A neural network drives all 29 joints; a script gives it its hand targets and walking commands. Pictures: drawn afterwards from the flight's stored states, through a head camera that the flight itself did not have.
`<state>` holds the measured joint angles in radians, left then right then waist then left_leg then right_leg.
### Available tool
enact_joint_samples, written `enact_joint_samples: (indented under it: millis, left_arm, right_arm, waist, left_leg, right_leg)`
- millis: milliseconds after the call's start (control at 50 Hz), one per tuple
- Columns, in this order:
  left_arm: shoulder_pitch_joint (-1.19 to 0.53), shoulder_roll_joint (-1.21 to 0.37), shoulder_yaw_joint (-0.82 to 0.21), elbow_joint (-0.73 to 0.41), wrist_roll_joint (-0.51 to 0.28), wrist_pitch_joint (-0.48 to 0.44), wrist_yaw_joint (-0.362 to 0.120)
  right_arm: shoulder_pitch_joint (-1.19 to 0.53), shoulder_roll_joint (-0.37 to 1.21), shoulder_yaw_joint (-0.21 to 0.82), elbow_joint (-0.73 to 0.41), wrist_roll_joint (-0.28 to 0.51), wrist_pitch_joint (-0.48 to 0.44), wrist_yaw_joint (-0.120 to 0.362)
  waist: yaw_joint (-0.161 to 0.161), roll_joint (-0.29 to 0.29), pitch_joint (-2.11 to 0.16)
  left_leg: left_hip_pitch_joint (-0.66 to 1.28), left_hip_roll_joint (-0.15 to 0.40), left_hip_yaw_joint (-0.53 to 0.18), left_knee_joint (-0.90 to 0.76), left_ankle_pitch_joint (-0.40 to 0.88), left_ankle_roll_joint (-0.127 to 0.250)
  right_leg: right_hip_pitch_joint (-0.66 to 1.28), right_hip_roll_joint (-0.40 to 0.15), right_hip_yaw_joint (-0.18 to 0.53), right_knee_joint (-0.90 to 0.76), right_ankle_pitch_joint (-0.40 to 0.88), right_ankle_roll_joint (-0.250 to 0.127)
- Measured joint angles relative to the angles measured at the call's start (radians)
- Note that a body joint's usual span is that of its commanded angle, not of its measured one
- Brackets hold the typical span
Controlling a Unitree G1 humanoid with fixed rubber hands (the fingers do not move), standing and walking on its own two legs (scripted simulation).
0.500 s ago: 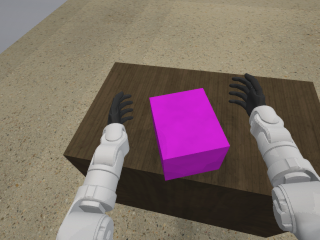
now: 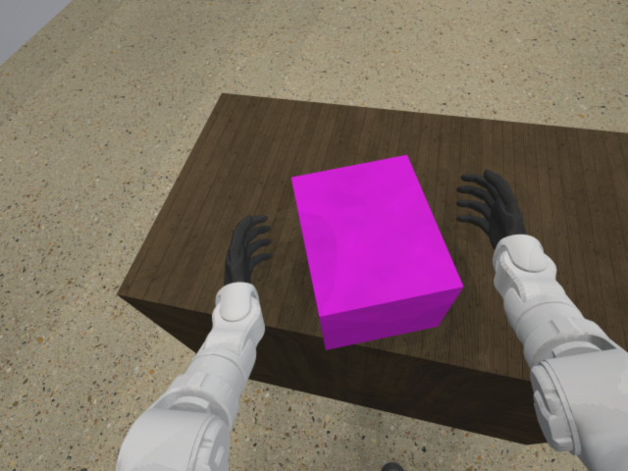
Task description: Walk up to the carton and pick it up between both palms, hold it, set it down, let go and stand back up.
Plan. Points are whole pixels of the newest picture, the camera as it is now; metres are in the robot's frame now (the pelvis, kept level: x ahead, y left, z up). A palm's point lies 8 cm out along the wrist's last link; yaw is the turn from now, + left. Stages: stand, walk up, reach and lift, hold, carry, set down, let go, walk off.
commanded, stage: reach and lift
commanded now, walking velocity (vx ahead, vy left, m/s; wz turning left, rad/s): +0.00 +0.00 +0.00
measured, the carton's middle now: (366, 253) +0.42 -0.02 -0.05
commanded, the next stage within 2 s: none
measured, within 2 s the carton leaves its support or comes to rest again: neither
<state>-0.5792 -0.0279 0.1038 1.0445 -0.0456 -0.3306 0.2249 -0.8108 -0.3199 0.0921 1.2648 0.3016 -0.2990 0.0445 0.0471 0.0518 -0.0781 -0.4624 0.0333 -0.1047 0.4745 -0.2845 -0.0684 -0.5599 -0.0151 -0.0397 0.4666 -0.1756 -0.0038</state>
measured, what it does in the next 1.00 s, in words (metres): stands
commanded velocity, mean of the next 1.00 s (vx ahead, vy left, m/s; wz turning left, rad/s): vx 0.00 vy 0.00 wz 0.00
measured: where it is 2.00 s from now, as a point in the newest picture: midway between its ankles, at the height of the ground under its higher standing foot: outside the picture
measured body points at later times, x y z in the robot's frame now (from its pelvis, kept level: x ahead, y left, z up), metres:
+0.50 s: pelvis +0.01 +0.00 -0.01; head +0.15 -0.03 +0.42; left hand +0.38 +0.12 -0.04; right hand +0.45 -0.16 -0.03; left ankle -0.04 +0.16 -0.73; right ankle +0.02 -0.12 -0.73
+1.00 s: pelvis +0.00 +0.00 -0.01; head +0.14 -0.04 +0.42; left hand +0.37 +0.12 -0.04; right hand +0.44 -0.15 -0.03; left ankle -0.04 +0.16 -0.73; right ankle +0.02 -0.12 -0.73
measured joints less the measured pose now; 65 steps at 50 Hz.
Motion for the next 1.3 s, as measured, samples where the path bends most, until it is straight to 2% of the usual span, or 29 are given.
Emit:
enact_joint_samples:
  millis: [120,240,340,440,660,760,820,880,980,1300]
  left_arm:
    - [0.000,-0.018,0.005,0.001,-0.001,-0.097,-0.014]
    - [0.000,-0.054,0.066,0.001,0.005,-0.134,-0.031]
    - [0.000,-0.079,0.107,0.001,0.049,-0.151,-0.032]
    - [0.000,-0.104,0.142,0.002,0.108,-0.157,-0.032]
    - [0.000,-0.143,0.190,0.002,0.169,-0.159,-0.021]
    - [0.000,-0.161,0.230,0.001,0.194,-0.165,-0.020]
    - [0.000,-0.182,0.279,0.001,0.227,-0.177,-0.020]
    - [-0.001,-0.191,0.308,0.001,0.236,-0.188,-0.019]
    - [-0.001,-0.195,0.328,0.001,0.256,-0.202,-0.020]
    - [-0.001,-0.192,0.332,0.001,0.264,-0.209,-0.019]
  right_arm:
    - [0.000,0.008,0.000,0.000,0.000,-0.086,-0.024]
    - [0.000,0.032,0.001,0.001,-0.044,-0.130,-0.037]
    - [0.000,0.071,-0.001,0.001,-0.119,-0.167,-0.053]
    - [0.000,0.109,-0.044,0.004,-0.193,-0.191,-0.070]
    - [0.000,0.126,-0.129,0.014,-0.275,-0.196,-0.088]
    - [-0.001,0.139,-0.189,0.015,-0.370,-0.199,-0.071]
    - [-0.001,0.159,-0.256,0.019,-0.473,-0.216,-0.047]
    - [-0.001,0.181,-0.345,0.022,-0.548,-0.231,-0.048]
    - [-0.002,0.199,-0.419,0.022,-0.623,-0.251,-0.049]
    - [-0.002,0.215,-0.485,0.024,-0.678,-0.255,-0.050]
  waist:
    - [0.000,0.014,-0.036]
    - [0.000,0.025,-0.036]
    - [0.000,0.029,-0.036]
    - [0.000,0.029,-0.033]
    - [0.000,0.035,-0.035]
    - [0.000,0.035,-0.038]
    - [0.000,0.035,-0.038]
    - [0.000,0.035,-0.037]
    - [0.000,0.033,-0.034]
    - [0.000,0.017,-0.027]
  left_leg:
    - [-0.098,0.000,0.000,0.017,0.000,-0.003]
    - [-0.132,0.000,0.000,0.017,0.000,-0.002]
    - [-0.146,0.000,0.000,0.017,-0.001,-0.001]
    - [-0.148,0.000,0.000,0.017,-0.002,-0.001]
    - [-0.148,0.000,0.000,0.017,-0.001,-0.001]
    - [-0.148,0.000,0.000,0.017,-0.001,0.000]
    - [-0.148,0.000,0.000,0.017,0.000,0.000]
    - [-0.148,0.000,0.000,0.017,0.002,0.000]
    - [-0.148,0.000,0.000,0.017,0.004,0.000]
    - [-0.148,0.000,0.000,0.017,0.006,0.001]
  right_leg:
    - [-0.096,0.000,0.000,0.010,0.004,0.000]
    - [-0.129,0.000,0.000,0.010,0.004,0.000]
    - [-0.143,0.000,0.000,0.010,0.003,0.000]
    - [-0.145,0.000,0.000,0.010,0.002,0.000]
    - [-0.145,0.000,0.000,0.010,0.002,0.000]
    - [-0.145,0.001,0.000,0.010,0.003,0.000]
    - [-0.145,0.001,0.000,0.010,0.004,0.000]
    - [-0.145,0.001,0.000,0.010,0.006,0.000]
    - [-0.145,0.001,0.000,0.010,0.009,0.000]
    - [-0.145,0.001,0.000,0.010,0.010,0.000]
